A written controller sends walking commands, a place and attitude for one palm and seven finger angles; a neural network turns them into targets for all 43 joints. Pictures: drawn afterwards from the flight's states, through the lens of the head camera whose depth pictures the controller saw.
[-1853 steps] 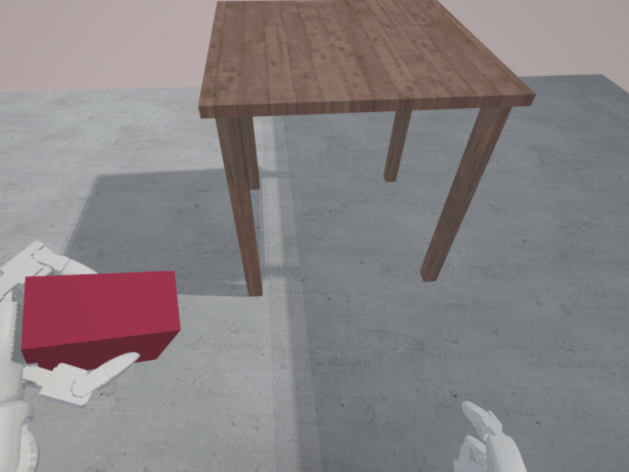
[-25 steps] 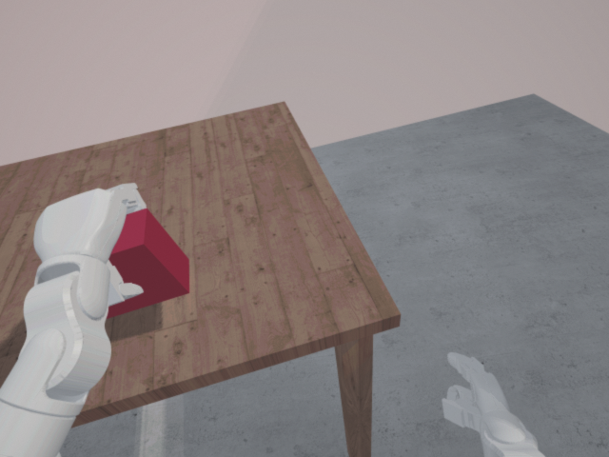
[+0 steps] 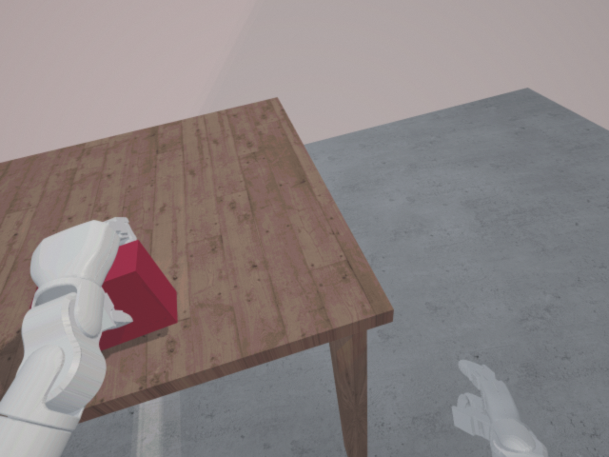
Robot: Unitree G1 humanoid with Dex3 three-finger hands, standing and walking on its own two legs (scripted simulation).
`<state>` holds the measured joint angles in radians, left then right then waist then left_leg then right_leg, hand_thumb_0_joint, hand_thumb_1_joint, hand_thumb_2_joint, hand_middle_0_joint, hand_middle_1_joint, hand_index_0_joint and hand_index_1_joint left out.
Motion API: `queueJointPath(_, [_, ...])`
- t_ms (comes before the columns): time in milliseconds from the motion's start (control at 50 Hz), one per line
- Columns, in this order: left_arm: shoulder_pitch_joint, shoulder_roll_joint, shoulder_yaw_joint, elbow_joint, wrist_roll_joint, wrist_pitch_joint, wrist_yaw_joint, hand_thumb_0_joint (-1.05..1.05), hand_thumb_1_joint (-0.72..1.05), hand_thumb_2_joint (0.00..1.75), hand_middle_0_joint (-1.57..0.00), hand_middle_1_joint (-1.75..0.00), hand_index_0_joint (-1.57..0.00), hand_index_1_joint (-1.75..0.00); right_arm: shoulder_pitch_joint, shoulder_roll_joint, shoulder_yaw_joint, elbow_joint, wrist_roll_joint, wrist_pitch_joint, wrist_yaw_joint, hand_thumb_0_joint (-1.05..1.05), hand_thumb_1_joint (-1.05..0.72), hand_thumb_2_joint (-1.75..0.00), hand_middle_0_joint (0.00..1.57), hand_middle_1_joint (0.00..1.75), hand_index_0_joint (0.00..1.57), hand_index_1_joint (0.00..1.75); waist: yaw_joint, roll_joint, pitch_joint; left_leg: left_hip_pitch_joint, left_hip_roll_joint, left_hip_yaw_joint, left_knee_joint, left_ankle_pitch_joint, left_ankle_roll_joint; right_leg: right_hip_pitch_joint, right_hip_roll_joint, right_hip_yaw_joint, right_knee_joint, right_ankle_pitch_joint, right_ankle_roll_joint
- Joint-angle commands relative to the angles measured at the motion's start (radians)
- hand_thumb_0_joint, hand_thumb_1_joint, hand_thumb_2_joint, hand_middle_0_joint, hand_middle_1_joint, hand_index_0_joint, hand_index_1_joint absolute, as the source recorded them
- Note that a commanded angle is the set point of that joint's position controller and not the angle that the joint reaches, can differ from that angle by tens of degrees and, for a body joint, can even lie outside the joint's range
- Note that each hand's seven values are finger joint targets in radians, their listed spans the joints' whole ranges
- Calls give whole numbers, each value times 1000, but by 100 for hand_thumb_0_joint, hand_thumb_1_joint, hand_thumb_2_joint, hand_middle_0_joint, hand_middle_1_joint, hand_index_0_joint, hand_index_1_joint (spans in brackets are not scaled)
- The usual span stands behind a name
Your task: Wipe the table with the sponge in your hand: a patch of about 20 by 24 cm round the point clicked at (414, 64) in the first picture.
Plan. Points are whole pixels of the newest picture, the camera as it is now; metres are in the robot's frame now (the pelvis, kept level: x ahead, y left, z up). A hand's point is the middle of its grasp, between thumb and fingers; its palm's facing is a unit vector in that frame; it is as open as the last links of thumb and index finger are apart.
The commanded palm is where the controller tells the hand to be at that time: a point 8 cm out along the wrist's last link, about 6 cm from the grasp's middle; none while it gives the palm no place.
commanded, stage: lower the sponge onto the table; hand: left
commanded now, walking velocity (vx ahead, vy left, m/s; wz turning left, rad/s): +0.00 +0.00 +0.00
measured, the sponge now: (120, 306) +0.25 +0.30 +0.09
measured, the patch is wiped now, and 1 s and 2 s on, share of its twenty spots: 0.00 0.10 0.35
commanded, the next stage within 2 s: wipe forward along the first lane in 0.50 s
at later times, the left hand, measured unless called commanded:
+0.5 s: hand (117, 286) +0.26 +0.29 +0.13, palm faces +0.06 -0.08 -1.00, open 10.1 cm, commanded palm +0.23 +0.28 +0.19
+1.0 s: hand (121, 279) +0.28 +0.29 +0.12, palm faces +0.03 -0.06 -1.00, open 10.1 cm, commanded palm +0.26 +0.30 +0.17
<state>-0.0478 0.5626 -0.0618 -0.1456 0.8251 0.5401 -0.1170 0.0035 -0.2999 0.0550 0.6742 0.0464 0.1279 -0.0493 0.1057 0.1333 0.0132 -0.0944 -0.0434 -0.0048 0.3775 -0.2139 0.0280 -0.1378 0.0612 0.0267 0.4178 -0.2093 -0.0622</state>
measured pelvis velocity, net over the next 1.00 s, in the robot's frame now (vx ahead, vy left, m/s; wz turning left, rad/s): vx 0.01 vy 0.01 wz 0.02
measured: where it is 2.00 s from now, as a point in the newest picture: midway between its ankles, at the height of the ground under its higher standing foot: outside the picture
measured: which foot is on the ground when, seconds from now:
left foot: down 0.00-1.00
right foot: down 0.00-1.00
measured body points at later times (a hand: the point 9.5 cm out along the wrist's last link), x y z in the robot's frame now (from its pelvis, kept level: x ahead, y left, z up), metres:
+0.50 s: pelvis +0.01 +0.02 +0.00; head +0.00 -0.04 +0.45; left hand +0.26 +0.29 +0.18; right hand +0.25 -0.19 -0.10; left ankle +0.00 +0.11 -0.74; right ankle +0.01 -0.08 -0.74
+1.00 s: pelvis +0.01 +0.01 +0.00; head +0.00 -0.04 +0.45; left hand +0.27 +0.29 +0.18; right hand +0.25 -0.19 -0.10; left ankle +0.00 +0.11 -0.74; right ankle +0.01 -0.08 -0.74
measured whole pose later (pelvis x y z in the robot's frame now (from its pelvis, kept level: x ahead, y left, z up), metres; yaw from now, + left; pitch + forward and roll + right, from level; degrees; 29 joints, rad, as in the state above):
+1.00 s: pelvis +0.01 +0.01 +0.00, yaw +1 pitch -2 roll +1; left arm -0.09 0.51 -0.12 -0.06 0.90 0.47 -0.09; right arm 0.02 -0.29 0.06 0.68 0.04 0.14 -0.06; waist 0.11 0.12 0.00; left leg -0.11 -0.06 -0.02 0.37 -0.21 0.04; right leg -0.15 0.04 0.02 0.41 -0.22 -0.05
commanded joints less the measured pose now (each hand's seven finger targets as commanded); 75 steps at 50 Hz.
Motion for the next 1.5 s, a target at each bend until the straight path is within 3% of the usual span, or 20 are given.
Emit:
queueJointPath(0, [-243,249,135,-202,46,-59,4,0,10,130,-120,-160,-120,-160,-221,-85,-34,-189,-6,-54,-21,0,-90,-90,20,30,20,30,-1,-137,-213,-35,-18,-30,-30,180,34,136,-46,106,-65,141,7])
queueJointPath(120, [-252,315,231,-250,57,-167,72,0,10,130,-120,-160,-120,-160,-204,-72,-32,-193,-12,-73,-28,0,-90,-90,20,30,20,30,18,-78,-222,2,-21,-47,-23,207,29,116,-23,145,-72,140,-21])
queueJointPath(160, [-242,237,180,-209,43,-176,90,0,10,130,-120,-160,-120,-160,-180,-68,-40,-173,-14,-71,-26,0,-90,-90,20,30,20,30,7,-63,-185,-2,-15,-38,-38,200,20,100,-29,98,-81,124,-14])
queueJointPath(340, [-280,142,70,-227,71,-90,94,0,10,130,-120,-160,-120,-160,-215,-73,-34,-186,-9,-64,-13,0,-90,-90,20,30,20,30,-1,-85,-234,-7,-12,-36,-51,217,18,125,-31,73,-60,132,-14])
queueJointPath(440, [-191,143,93,-198,67,-80,82,0,10,130,-120,-160,-120,-160,-213,-71,-32,-184,-10,-52,-9,0,-90,-90,20,30,20,30,7,-142,-212,-19,-6,-36,-54,223,19,131,-31,65,-55,153,-10])
queueJointPath(520, [-152,168,121,-222,69,-69,80,0,10,130,-120,-160,-120,-160,-235,-75,-31,-197,-6,-44,-3,0,-90,-90,20,30,20,30,23,-114,-201,-10,-5,-47,-56,230,19,113,-17,99,-60,158,-20])
queueJointPath(580, [-149,98,57,-227,62,-71,78,0,10,130,-120,-160,-120,-160,-203,-76,-35,-186,-11,-38,5,0,-90,-90,20,30,20,30,6,-109,-182,-13,0,-44,-61,258,10,117,-24,55,-56,184,-12])
queueJointPath(620, [-155,165,113,-187,83,-50,83,0,10,130,-120,-160,-120,-160,-223,-80,-30,-187,-6,-34,-1,0,-90,-90,20,30,20,30,12,-118,-167,-20,0,-44,-56,227,15,92,-13,92,-60,152,-21])
queueJointPath(640, [-198,124,69,-180,87,-52,82,0,10,130,-120,-160,-120,-160,-204,-78,-28,-181,-7,-34,-1,0,-90,-90,20,30,20,30,-4,-127,-180,-29,-1,-35,-53,237,11,104,-25,55,-52,159,-14])
queueJointPath(720, [-180,182,119,-148,99,-47,85,0,10,130,-120,-160,-120,-160,-217,-84,-28,-179,-5,-27,-4,0,-90,-90,20,30,20,30,12,-116,-179,-25,-2,-43,-54,229,12,96,-12,93,-57,151,-24])
queueJointPath(780, [-231,119,54,-121,94,-62,79,0,10,130,-120,-160,-120,-160,-192,-84,-31,-166,-7,-24,-7,0,-90,-90,20,30,20,30,-10,-124,-168,-29,0,-39,-59,226,6,90,-22,49,-61,145,-14])
queueJointPath(820, [-231,164,95,-99,106,-57,82,0,10,130,-120,-160,-120,-160,-205,-84,-29,-176,-4,-29,-10,0,-90,-90,20,30,20,30,4,-134,-181,-28,-5,-41,-52,203,14,81,-12,87,-63,125,-21])
queueJointPath(860, [-274,115,44,-60,99,-73,76,0,10,130,-120,-160,-120,-160,-179,-83,-31,-160,-6,-29,-14,0,-90,-90,20,30,20,30,-16,-143,-176,-33,-3,-35,-54,201,11,81,-23,48,-63,125,-13])
queueJointPath(920, [-282,168,88,-12,104,-78,77,0,10,130,-120,-160,-120,-160,-188,-90,-29,-162,-3,-33,-18,0,-90,-90,20,30,20,30,-7,-153,-168,-42,-7,-38,-52,173,15,67,-15,79,-70,106,-17])
queueJointPath(940, [-315,114,38,13,100,-85,72,0,10,130,-120,-160,-120,-160,-168,-88,-29,-158,-3,-36,-21,0,-90,-90,20,30,20,30,-24,-171,-173,-51,-8,-25,-45,179,17,75,-28,45,-64,118,-6])
queueJointPath(1020, [-329,203,109,98,107,-111,70,0,10,130,-120,-160,-120,-160,-161,-100,-33,-149,-2,-40,-26,0,-90,-90,20,30,20,30,-13,-178,-166,-69,-13,-27,-42,139,19,67,-20,87,-76,91,-9])
queueJointPath(1080, [-371,155,61,161,97,-142,63,0,10,130,-120,-160,-120,-160,-132,-101,-39,-136,-1,-41,-33,0,-90,-90,20,30,20,30,-31,-178,-152,-90,-15,-15,-38,120,18,61,-33,50,-77,81,4])
queueJointPath(1220, [-456,262,125,337,111,-204,59,0,10,130,-120,-160,-120,-160,-100,-116,-43,-125,6,-52,-46,0,-90,-90,20,30,20,30,-32,-187,-141,-145,-20,-11,-16,24,25,27,-34,99,-96,-25,5])
queueJointPath(1240, [-495,204,70,355,108,-218,54,0,10,130,-120,-160,-120,-160,-82,-113,-43,-123,7,-57,-49,0,-90,-90,20,30,20,30,-52,-203,-145,-156,-23,-1,-8,27,25,31,-43,66,-86,-14,15])
queueJointPath(1480, [-637,284,103,629,119,-370,64,0,10,130,-120,-160,-120,-160,28,-134,-69,-90,12,-64,-58,0,-90,-90,20,30,20,30,-75,-231,-132,-279,-27,0,54,-71,29,-29,-59,108,-86,-117,27])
